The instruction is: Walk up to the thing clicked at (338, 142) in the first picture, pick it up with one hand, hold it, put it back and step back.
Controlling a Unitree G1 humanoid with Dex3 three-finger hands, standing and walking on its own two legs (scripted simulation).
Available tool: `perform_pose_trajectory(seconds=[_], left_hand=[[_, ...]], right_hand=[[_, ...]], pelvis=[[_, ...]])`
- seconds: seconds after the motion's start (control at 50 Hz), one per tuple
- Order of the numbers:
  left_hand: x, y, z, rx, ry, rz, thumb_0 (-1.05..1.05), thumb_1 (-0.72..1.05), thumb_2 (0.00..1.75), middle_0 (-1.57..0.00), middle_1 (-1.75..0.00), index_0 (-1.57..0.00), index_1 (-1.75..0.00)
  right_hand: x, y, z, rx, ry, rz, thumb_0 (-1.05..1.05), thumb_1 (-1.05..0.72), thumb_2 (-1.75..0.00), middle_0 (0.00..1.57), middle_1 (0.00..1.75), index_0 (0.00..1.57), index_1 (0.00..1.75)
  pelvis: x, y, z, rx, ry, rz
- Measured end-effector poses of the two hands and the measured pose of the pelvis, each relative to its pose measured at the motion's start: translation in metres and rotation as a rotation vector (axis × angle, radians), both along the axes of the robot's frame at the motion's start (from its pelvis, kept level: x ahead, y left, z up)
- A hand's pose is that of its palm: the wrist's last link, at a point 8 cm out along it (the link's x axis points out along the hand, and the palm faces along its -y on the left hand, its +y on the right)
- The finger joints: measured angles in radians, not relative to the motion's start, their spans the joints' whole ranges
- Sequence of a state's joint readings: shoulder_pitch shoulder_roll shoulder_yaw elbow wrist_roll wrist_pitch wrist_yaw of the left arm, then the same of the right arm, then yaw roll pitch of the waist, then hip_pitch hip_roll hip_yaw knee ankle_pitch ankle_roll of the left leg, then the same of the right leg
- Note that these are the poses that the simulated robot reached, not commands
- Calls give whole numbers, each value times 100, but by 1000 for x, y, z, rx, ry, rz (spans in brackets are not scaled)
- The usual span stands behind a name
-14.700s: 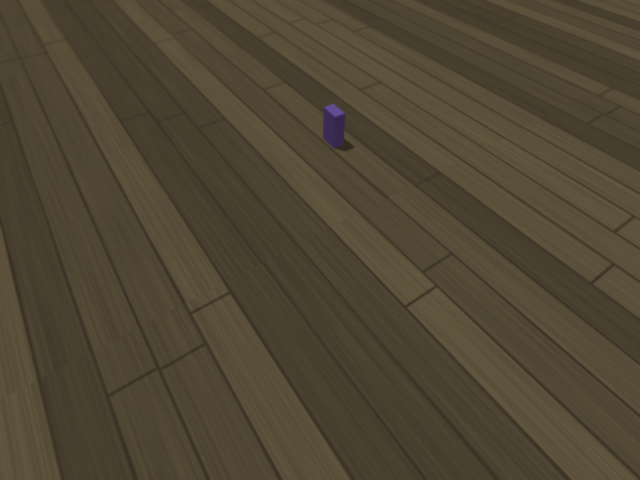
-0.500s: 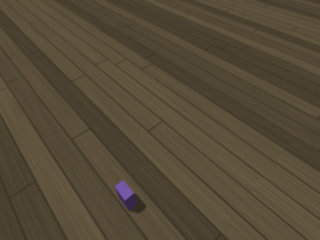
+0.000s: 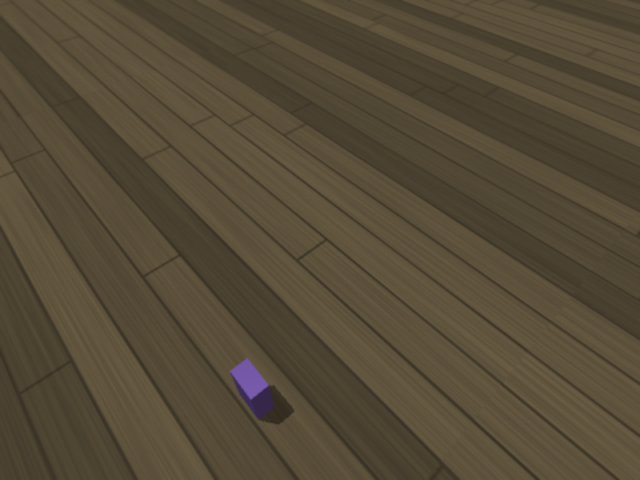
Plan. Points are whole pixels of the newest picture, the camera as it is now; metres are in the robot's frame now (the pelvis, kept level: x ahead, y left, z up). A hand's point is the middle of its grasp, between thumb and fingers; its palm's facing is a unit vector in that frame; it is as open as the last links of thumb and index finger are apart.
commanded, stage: stand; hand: left
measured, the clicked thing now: (253, 390) +0.47 +0.20 -0.69
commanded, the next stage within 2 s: go down in 0.30 s
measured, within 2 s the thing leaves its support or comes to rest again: neither
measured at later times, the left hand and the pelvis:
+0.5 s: hand out of the picture +0.11 +0.26 -0.16, palm faces +0.07 -0.94 -0.33, open 8.0 cm; pelvis +0.00 +0.01 -0.01, yaw +1 degrees
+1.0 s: hand out of the picture +0.16 +0.27 -0.19, palm faces +0.08 -0.94 -0.33, open 16.0 cm; pelvis +0.01 +0.02 -0.05, yaw +0 degrees
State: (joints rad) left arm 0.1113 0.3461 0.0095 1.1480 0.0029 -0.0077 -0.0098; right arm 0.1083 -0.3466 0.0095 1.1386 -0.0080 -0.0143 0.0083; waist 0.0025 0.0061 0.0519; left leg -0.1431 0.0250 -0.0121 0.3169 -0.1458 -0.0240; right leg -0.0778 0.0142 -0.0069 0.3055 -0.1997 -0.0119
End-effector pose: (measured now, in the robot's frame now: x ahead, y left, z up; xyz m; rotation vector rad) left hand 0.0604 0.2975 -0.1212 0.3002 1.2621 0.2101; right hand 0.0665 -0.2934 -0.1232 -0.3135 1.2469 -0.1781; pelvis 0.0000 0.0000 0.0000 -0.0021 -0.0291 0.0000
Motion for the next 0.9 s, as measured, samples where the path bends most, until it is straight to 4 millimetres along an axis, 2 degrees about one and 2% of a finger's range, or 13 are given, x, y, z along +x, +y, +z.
perform_pose_trajectory(seconds=[0.42,0.48,0.6,0.66,0.76,0.9], left_hand=[[11,5,1,3,-13,-4,0,90,90,-20,-30,-20,-30],[27,3,0,0,-94,30,0,86,86,-18,-26,-17,-26],[79,4,-8,-19,-184,16,0,65,60,-11,-12,-10,-12],[95,8,-9,-14,-204,1,0,51,45,-10,-7,-9,-7],[98,13,-8,7,-167,-2,0,27,27,-9,-3,-8,-3],[88,17,-22,4,-127,31,0,-8,17,-11,-1,-8,-1]], right_hand=[[19,6,3,-2,-32,7,0,-90,-90,20,30,20,30],[25,11,4,-2,-107,4,0,-90,-90,20,30,20,30],[25,30,-2,25,-170,-8,0,-88,-90,20,30,20,30],[21,38,-5,38,-188,-33,0,-87,-89,20,30,20,30],[21,47,-7,54,-224,-52,1,-82,-88,21,30,20,30],[45,51,-11,46,-316,-22,1,-76,-87,21,30,20,30]], pelvis=[[8,5,0,1,0,-1],[4,6,-3,0,36,11],[-6,5,-15,-2,117,7],[-4,6,-20,-2,141,-4],[2,11,-25,-7,159,-9],[5,16,-39,-13,204,-11]])
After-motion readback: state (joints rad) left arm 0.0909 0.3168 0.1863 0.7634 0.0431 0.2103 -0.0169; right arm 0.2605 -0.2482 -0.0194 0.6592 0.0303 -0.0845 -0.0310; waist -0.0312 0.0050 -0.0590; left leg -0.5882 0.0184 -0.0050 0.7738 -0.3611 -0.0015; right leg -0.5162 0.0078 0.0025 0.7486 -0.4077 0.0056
